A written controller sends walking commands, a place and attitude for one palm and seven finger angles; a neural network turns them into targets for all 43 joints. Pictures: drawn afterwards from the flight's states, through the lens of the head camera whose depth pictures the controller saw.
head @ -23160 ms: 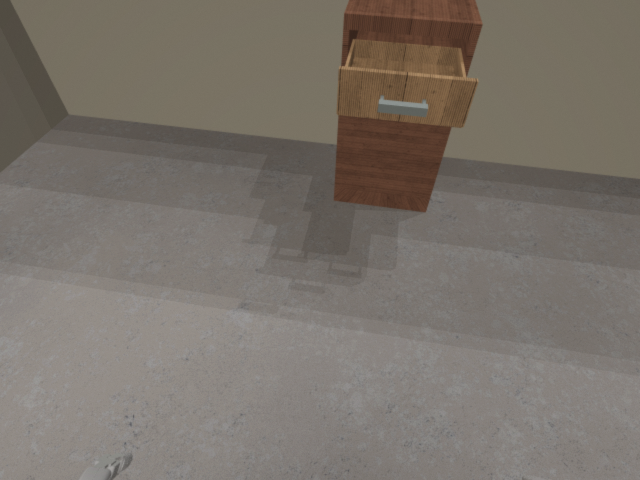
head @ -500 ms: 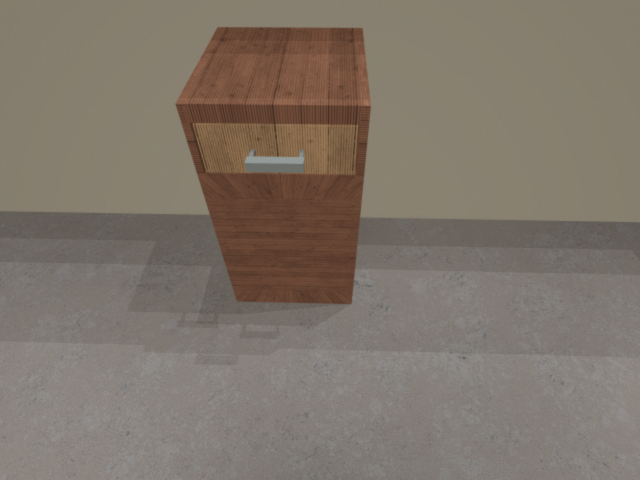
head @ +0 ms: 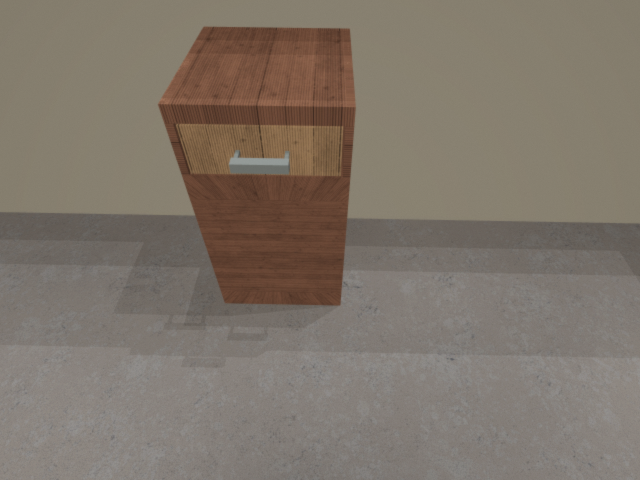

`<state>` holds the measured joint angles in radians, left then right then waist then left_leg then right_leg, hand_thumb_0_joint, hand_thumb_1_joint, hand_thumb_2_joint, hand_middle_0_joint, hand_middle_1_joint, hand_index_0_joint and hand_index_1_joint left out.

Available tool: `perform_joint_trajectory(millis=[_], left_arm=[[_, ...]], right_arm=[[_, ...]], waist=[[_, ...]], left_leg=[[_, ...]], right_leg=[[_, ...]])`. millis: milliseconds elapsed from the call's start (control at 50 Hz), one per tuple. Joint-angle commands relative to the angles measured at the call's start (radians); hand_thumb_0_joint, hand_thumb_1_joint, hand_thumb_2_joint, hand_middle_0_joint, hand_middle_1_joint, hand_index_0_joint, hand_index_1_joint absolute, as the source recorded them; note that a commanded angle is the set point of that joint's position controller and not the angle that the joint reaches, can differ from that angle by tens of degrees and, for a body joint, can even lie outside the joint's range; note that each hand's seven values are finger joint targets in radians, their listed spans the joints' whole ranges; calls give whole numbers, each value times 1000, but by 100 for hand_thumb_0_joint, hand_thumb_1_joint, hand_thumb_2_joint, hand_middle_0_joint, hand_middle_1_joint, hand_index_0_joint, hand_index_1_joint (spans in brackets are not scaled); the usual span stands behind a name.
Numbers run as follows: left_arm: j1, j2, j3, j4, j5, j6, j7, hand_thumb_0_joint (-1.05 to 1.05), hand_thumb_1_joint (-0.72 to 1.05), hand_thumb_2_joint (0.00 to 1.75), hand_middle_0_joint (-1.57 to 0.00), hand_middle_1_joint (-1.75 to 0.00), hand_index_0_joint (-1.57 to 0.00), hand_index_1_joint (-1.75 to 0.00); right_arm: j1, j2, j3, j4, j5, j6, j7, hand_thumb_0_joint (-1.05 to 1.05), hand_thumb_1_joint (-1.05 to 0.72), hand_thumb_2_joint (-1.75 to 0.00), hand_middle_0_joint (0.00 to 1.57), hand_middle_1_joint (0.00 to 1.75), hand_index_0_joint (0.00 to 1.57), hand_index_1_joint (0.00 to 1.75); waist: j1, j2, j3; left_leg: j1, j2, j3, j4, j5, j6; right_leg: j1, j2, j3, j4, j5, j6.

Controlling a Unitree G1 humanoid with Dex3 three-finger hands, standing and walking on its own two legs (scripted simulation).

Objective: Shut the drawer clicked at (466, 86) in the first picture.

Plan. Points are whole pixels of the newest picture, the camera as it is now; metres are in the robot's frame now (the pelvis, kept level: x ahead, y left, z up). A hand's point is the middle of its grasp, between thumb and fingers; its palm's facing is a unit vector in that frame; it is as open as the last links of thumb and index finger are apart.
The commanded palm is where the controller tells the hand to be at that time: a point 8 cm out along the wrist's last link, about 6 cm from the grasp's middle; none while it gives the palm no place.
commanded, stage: look to check the result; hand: left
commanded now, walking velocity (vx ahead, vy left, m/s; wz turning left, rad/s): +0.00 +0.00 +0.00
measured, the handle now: (261, 160) +0.80 +0.18 -0.09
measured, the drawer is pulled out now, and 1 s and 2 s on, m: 0.00 0.00 0.00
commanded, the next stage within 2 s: stand and wait in 0.36 s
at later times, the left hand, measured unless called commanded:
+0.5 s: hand out of the picture -0.02 +0.13 -0.18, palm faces +0.07 -0.99 -0.16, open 7.4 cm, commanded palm none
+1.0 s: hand out of the picture -0.01 +0.13 -0.17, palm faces +0.07 -0.98 -0.17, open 7.4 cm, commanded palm none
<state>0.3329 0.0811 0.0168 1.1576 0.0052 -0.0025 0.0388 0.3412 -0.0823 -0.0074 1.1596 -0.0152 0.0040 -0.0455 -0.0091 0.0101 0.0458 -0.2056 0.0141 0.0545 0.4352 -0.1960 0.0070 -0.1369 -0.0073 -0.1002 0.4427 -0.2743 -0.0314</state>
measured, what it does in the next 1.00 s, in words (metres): stands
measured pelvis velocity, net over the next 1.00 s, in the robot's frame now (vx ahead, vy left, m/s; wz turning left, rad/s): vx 0.02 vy -0.02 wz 0.00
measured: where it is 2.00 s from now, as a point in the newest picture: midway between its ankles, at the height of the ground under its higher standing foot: outside the picture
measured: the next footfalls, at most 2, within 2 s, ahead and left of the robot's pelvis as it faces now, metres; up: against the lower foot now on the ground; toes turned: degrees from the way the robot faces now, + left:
none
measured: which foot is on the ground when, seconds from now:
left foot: down 0.00-1.00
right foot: down 0.00-1.00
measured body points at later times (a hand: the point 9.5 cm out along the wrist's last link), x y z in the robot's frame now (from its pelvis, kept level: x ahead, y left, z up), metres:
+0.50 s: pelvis +0.01 -0.02 +0.00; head +0.02 -0.02 +0.45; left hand -0.03 +0.18 -0.16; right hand -0.02 -0.21 -0.17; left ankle +0.03 +0.12 -0.74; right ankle -0.02 -0.09 -0.74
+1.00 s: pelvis +0.02 -0.02 +0.00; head +0.03 -0.03 +0.45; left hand -0.01 +0.18 -0.16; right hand -0.01 -0.22 -0.17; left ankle +0.03 +0.12 -0.74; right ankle -0.02 -0.09 -0.74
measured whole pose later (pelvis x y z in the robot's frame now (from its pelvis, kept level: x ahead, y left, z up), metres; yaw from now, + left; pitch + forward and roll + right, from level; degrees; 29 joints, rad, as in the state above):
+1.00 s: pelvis +0.02 -0.02 +0.00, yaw +0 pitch -2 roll +0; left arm 0.32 0.09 0.02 1.15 0.00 -0.01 0.04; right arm 0.31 -0.10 -0.01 1.16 -0.02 0.00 -0.05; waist -0.01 0.01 0.05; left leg -0.17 0.04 0.04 0.42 -0.21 -0.03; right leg -0.09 0.03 -0.11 0.41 -0.29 -0.06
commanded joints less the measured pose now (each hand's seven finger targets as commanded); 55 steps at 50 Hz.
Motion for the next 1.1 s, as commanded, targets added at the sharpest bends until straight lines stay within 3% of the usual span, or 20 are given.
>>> perform_joint_trajectory(millis=[0,320,420,580,680,1080], left_arm=[[95,82,8,-9,1,-13,9,0,90,90,-20,-30,-20,-30],[102,86,9,-9,2,-16,9,0,90,90,-20,-30,-20,-30],[105,89,10,-10,2,-19,10,0,90,90,-20,-30,-20,-30],[98,91,11,-12,0,-18,9,0,90,90,-20,-30,-20,-30],[92,95,13,-15,0,-20,10,0,90,90,-20,-30,-20,-30],[82,112,16,-20,1,-22,10,0,90,90,-20,-30,-20,-30]], right_arm=[[92,-57,-14,-9,0,-6,-3,0,-90,-90,20,30,20,30],[78,-68,-13,-15,1,-4,-3,0,-90,-90,20,30,20,30],[74,-67,-13,-13,1,-5,-4,0,-90,-90,20,30,20,30],[74,-64,-11,-9,-1,-5,-6,0,-90,-90,20,30,20,30],[76,-71,-12,-9,0,-6,-8,0,-90,-90,20,30,20,30],[60,-91,-15,-12,0,-8,-9,0,-90,-90,20,30,20,30]], waist=[[4,-1,72],[7,-9,80],[9,-26,65],[8,9,69],[7,-15,56],[7,-10,54]], left_leg=[[11,75,-75,-62,71,30],[20,79,-71,-60,79,24],[29,82,-66,-52,107,23],[29,81,-63,-52,106,20],[34,83,-61,-48,125,18],[49,86,-58,-53,130,16]], right_leg=[[-103,-100,109,-127,48,-26],[-104,-95,113,-137,53,-25],[-83,-99,110,-135,111,-24],[-74,-100,112,-139,118,-25],[-54,-100,108,-134,168,-23],[-41,-102,112,-138,211,-19]])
